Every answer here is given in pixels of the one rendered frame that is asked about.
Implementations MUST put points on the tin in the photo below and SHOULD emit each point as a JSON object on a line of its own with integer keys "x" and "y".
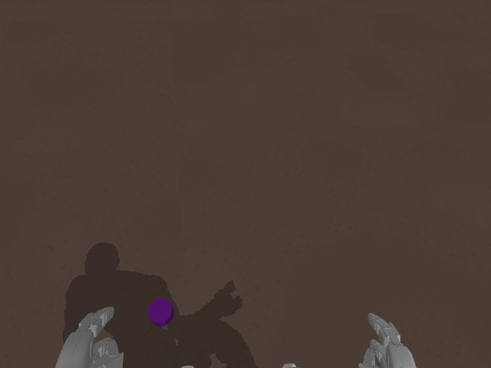
{"x": 161, "y": 312}

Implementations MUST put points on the left robot hand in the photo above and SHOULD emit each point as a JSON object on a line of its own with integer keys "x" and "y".
{"x": 79, "y": 350}

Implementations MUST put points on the right robot hand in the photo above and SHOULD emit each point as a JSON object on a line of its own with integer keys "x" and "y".
{"x": 391, "y": 353}

